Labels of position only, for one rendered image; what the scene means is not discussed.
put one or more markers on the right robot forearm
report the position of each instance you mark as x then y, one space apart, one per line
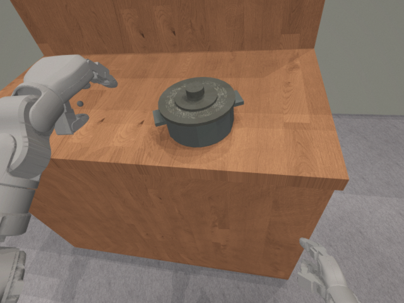
340 294

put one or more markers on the left robot forearm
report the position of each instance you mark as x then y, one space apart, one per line
27 119

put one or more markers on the knob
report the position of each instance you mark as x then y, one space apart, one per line
195 90

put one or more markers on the pot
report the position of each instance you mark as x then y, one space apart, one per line
200 136

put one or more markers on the left robot hand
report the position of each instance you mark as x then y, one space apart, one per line
66 75

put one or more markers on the right robot hand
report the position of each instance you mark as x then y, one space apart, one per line
318 278

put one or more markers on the left robot upper arm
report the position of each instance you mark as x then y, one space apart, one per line
12 262

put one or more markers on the lid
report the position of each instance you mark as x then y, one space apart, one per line
177 108

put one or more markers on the table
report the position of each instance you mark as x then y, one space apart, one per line
121 185

